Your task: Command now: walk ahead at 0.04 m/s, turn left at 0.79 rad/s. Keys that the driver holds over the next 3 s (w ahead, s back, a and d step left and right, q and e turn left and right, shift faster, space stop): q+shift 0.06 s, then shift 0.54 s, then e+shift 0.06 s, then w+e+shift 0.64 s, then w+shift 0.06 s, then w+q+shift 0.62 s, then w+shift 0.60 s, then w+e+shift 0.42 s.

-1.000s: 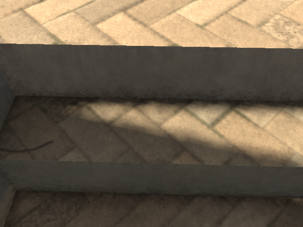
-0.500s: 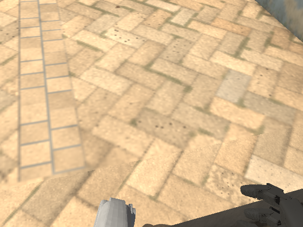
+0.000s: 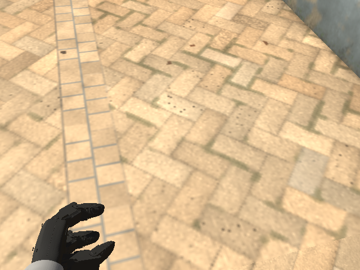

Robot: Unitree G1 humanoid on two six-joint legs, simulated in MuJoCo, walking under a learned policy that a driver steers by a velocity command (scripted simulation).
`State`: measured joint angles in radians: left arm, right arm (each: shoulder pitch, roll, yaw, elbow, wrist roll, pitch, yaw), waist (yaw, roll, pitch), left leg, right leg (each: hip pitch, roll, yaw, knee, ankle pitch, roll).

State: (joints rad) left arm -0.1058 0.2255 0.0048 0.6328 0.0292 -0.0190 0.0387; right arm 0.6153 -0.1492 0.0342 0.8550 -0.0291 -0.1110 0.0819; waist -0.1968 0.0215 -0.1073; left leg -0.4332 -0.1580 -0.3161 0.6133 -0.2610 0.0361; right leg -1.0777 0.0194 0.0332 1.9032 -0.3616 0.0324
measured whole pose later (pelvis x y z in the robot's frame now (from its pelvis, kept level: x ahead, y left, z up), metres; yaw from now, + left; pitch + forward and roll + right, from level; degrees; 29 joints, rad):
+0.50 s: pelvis +0.10 -0.13 +0.06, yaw +14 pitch +7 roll -2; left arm 0.09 0.20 -0.03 0.71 0.02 -0.05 -0.06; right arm 0.20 -0.35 -0.06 0.78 -0.01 -0.07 0.05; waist 0.06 0.01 -0.11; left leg -0.59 -0.14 -0.36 1.47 -0.21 -0.01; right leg -0.99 0.05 -0.05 1.47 -0.68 -0.08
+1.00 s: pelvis +0.13 -0.05 +0.04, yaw +8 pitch +6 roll -3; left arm 0.38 0.19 0.05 0.85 0.05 0.00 0.03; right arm 0.14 -0.21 0.01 0.70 0.03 -0.08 0.00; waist 0.05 0.05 -0.08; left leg -0.09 0.10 0.03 0.29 0.01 0.02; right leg -0.95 0.26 0.19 1.60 -0.76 -0.15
